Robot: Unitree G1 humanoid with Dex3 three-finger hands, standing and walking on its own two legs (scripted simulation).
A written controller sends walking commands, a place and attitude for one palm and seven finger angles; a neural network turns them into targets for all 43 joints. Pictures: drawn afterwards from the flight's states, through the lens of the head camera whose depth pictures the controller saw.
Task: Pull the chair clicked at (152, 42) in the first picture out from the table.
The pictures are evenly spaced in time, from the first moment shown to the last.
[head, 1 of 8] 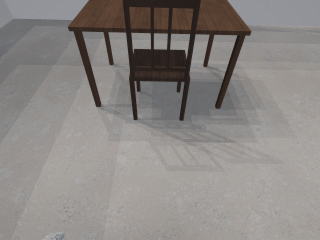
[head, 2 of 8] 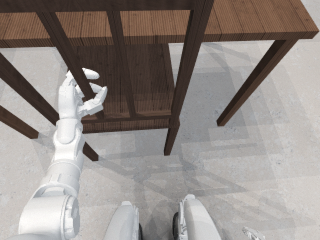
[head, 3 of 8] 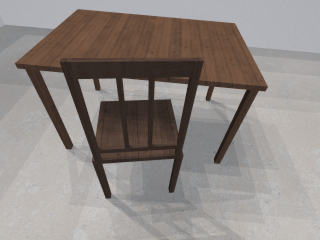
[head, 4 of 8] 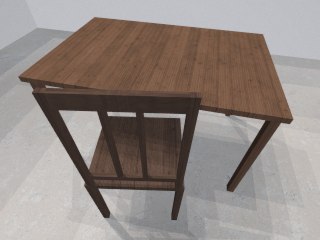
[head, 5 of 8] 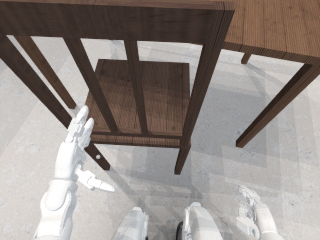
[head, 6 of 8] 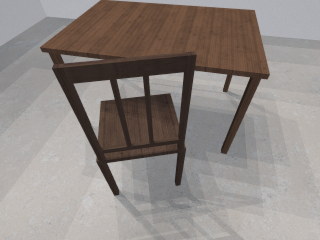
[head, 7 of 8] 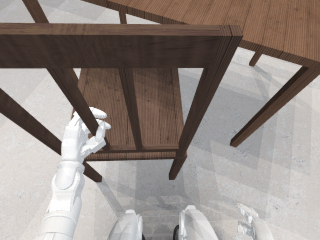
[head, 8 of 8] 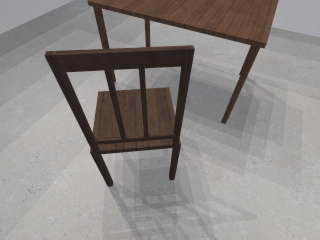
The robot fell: no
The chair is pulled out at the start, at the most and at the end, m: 0.00 0.62 0.62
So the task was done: yes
